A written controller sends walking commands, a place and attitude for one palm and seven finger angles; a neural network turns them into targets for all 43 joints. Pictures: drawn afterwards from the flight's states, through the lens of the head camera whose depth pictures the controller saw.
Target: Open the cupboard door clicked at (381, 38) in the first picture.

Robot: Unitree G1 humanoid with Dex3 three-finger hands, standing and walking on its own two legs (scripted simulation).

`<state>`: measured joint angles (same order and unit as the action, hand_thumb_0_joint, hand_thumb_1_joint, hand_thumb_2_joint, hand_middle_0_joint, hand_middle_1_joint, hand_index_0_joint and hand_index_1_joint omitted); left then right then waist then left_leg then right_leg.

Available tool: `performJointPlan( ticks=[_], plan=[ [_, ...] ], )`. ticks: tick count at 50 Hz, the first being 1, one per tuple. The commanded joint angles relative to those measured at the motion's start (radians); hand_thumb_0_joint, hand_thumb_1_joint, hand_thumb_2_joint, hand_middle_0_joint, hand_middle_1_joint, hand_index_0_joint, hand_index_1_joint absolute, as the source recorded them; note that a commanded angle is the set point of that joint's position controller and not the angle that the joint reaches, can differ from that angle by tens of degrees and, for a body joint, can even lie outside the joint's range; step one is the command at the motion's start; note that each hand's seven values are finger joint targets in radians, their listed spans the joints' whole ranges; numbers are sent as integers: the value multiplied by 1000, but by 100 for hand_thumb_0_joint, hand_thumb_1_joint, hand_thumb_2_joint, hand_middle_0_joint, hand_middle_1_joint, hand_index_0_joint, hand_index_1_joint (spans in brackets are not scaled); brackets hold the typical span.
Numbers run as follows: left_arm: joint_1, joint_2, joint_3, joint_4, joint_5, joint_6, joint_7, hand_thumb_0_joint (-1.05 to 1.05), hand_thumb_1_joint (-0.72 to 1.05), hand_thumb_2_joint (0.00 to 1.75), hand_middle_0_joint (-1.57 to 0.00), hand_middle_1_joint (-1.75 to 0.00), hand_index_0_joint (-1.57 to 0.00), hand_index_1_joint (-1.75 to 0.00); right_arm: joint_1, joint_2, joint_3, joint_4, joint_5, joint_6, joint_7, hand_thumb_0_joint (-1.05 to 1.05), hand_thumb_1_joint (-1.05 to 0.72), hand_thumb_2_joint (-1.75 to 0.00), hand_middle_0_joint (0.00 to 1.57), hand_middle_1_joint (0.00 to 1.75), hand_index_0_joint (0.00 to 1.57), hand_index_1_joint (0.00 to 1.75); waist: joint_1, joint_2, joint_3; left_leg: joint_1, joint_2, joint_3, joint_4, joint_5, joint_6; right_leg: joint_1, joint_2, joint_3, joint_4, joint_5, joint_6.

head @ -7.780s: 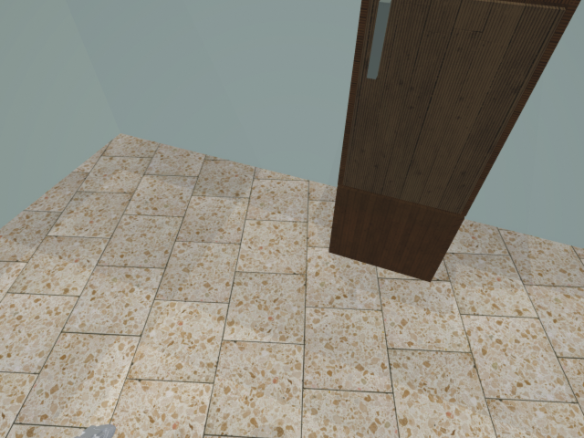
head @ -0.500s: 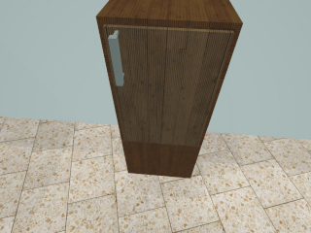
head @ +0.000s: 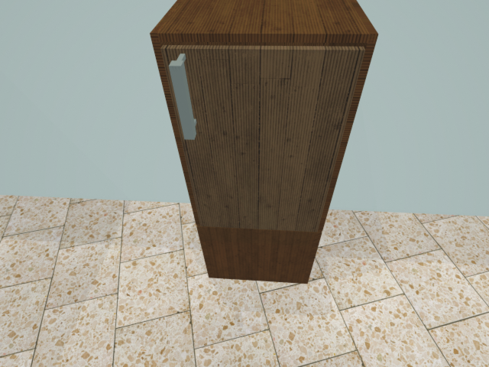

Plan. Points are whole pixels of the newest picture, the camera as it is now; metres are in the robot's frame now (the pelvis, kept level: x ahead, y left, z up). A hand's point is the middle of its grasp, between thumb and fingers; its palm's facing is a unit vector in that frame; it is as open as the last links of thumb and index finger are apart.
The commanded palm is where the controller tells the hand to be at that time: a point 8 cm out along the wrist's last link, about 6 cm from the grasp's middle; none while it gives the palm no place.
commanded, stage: look again from close up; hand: left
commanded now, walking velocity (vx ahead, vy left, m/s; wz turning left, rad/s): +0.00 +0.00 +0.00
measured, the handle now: (186, 98) +0.59 +0.15 +0.16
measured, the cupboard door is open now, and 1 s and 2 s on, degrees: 0 0 0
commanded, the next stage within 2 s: shuffle to correct the standing spot in 0.16 s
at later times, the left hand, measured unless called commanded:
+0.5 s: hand out of the picture +0.02 +0.16 -0.18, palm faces +0.00 -0.98 -0.18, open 7.4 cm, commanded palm none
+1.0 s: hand out of the picture +0.08 +0.18 -0.17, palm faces -0.02 -0.97 -0.25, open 7.4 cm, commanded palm none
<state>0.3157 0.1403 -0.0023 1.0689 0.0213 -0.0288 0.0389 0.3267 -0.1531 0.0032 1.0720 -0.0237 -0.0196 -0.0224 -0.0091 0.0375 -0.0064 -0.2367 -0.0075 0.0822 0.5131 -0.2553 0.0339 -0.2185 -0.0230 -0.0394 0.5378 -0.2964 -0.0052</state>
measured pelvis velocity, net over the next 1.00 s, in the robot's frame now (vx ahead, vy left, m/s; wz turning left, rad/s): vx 0.01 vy -0.01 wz -0.02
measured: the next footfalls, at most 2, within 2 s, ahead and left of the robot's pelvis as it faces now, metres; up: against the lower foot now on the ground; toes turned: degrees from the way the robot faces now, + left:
none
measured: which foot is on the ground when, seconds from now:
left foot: down 0.00-1.00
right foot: down 0.00-1.00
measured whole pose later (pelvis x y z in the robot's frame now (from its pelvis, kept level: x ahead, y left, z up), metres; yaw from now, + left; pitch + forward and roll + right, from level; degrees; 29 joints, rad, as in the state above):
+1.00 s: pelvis +0.01 -0.01 -0.01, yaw -1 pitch -1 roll +0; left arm 0.24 0.18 0.00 0.98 0.02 -0.01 0.05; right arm 0.22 -0.18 -0.03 0.98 -0.02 0.00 -0.02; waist -0.02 0.02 0.03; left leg -0.26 0.02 0.09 0.59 -0.31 0.02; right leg -0.24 0.00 -0.03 0.59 -0.34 -0.02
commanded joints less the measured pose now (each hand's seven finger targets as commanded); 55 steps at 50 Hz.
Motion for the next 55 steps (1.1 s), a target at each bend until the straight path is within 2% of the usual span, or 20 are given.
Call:
performJointPlan(
  ticks=[1, 13, 14, 17, 21, 23, 24, 28, 31, 33, 37, 42, 43, 44, 45, 46, 48, 50, 52, 55],
  plan=[
    [39, 112, 16, -36, -5, -10, 4, 0, 90, 90, -20, -30, -20, -30, 19, -101, -13, -44, 9, -24, -2, 0, -90, -90, 20, 30, 20, 30, 11, -64, 85, -31, 108, -133, -148, 62, 15, -27, -69, 98, -119, 79, -42],
    [5, 157, 19, -42, -5, -6, -4, 0, 90, 90, -20, -30, -20, -30, -47, -139, -15, -26, 9, -22, -2, 0, -90, -90, 20, 30, 20, 30, 11, -44, 70, 17, 110, -114, -155, 84, 6, -16, -80, 119, -154, 114, -41],
    [19, 131, 12, -31, -6, -2, -4, 0, 90, 90, -20, -30, -20, -30, -35, -113, -9, -18, 7, -18, 0, 0, -90, -90, 20, 30, 20, 30, 10, -37, 58, 26, 111, -108, -156, 37, 3, -15, -78, 113, -155, 62, -38],
    [36, 130, 16, -30, 2, 8, -12, 0, 90, 90, -20, -30, -20, -30, -30, -115, -15, -19, 1, -7, 5, 0, -90, -90, 20, 30, 20, 30, 12, -44, 105, -26, 106, -114, -157, -192, 10, -58, -65, 119, -156, -156, -51],
    [51, 131, 26, -33, 5, 5, -22, 0, 90, 90, -20, -30, -20, -30, -19, -112, -21, -28, -1, -10, 7, 0, -90, -90, 20, 30, 20, 30, 10, -39, 135, -60, 109, -124, -139, -236, 22, -79, -56, 126, -140, -203, -68],
    [63, 120, 26, -28, 3, -1, -23, 0, 90, 90, -20, -30, -20, -30, -18, -111, -21, -31, 2, -17, 5, 0, -90, -90, 20, 30, 20, 30, 11, -28, 131, -42, 114, -122, -118, -160, 26, -84, -56, 125, -118, -123, -71],
    [68, 113, 26, -24, 3, -4, -21, 0, 90, 90, -20, -30, -20, -30, -10, -105, -18, -27, 4, -23, 3, 0, -90, -90, 20, 30, 20, 30, 13, -28, 115, -27, 115, -111, -103, -58, 26, -67, -59, 118, -103, -34, -67],
    [98, 108, 23, 3, -5, -13, -2, 0, 90, 90, -20, -30, -20, -30, 7, -87, -11, -3, 13, -34, -16, 0, -90, -90, 20, 30, 20, 30, 16, -43, 14, 67, 118, -71, -18, 403, 8, 32, -82, 104, -44, 466, -48],
    [73, 158, 34, -8, -8, -16, 9, 0, 90, 90, -20, -30, -20, -30, -9, -120, -26, -1, 22, -29, -29, 0, -90, -90, 20, 30, 20, 30, 10, -48, -4, 101, 123, -73, -24, 527, 2, 67, -97, 101, -32, 665, -42],
    [78, 141, 35, -20, -9, -5, 17, 0, 90, 90, -20, -30, -20, -30, -1, -97, -29, -6, 22, -18, -31, 0, -90, -90, 20, 30, 20, 30, 8, -45, -29, 119, 126, -62, -9, 573, -2, 66, -103, 100, -7, 689, -35],
    [71, 128, 42, -45, -6, 10, 22, 0, 90, 90, -20, -30, -20, -30, -10, -95, -40, -20, 15, -3, -31, 0, -90, -90, 20, 30, 20, 30, 13, -26, -43, 131, 137, -62, 7, 587, 4, 33, -99, 101, 13, 594, -35],
    [31, 127, 40, -71, -2, 18, 18, 0, 90, 90, -20, -30, -20, -30, -44, -88, -42, -42, 10, 3, -22, 0, -90, -90, 20, 30, 20, 30, 14, -46, -41, 92, 132, -73, -18, 406, 2, 17, -95, 127, -14, 450, -45],
    [88, 152, 41, -51, -2, 10, 45, 0, 90, 90, -20, -30, -20, -30, -130, -154, -56, -119, 29, 4, -10, 0, -90, -90, 20, 30, 20, 30, 32, -44, -12, 52, 153, -37, 151, 373, -24, -14, -140, 167, -85, 677, -14],
    [19, 189, 41, -116, 0, 0, 37, 0, 90, 90, -20, -30, -20, -30, -66, -89, -48, -143, 21, 14, 3, 0, -90, -90, 20, 30, 20, 30, -11, -126, -49, -46, 77, -45, 123, -14, -24, 48, -183, 223, -86, 533, -70],
    [-23, 178, 36, -132, -1, -4, 32, 0, 90, 90, -20, -30, -20, -30, -58, -75, -42, -143, 18, 17, 6, 0, -90, -90, 20, 30, 20, 30, -21, -133, -45, -29, 64, -42, 73, -94, -24, 15, -184, 225, -92, 406, -101],
    [-57, 174, 35, -146, -2, -7, 26, 0, 90, 90, -20, -30, -20, -30, -29, -70, -40, -143, 11, 14, 9, 0, -90, -90, 20, 30, 20, 30, -33, -30, -33, 13, 65, -51, 5, -21, -18, -18, -156, 177, -67, 312, -100],
    [-55, 164, 27, -153, -8, 0, 16, 0, 90, 90, -20, -30, -20, -30, -49, -105, -38, -151, 3, 3, 8, 0, -90, -90, 20, 30, 20, 30, -8, 81, 23, 4, 122, -127, -54, 155, 13, -58, -66, 114, -29, 168, -59],
    [-43, 155, 20, -144, -6, 11, 10, 0, 90, 90, -20, -30, -20, -30, -78, -128, -36, -168, 5, 3, 6, 0, -90, -90, 20, 30, 20, 30, 9, 13, 57, -43, 135, -147, -96, 62, 27, -52, -36, 97, -54, 38, -43],
    [-53, 159, 17, -146, -4, 10, 3, 0, 90, 90, -20, -30, -20, -30, -78, -137, -33, -172, 4, 2, 8, 0, -90, -90, 20, 30, 20, 30, 7, -57, 86, -63, 119, -138, -120, -23, 22, -61, -45, 117, -91, -9, -44],
    [-64, 172, 17, -149, -4, 12, -3, 0, 90, 90, -20, -30, -20, -30, -70, -149, -34, -162, -1, 3, 10, 0, -90, -90, 20, 30, 20, 30, 1, -58, 114, -57, 105, -133, -150, -121, 15, -110, -50, 137, -131, -104, -45]
  ],
)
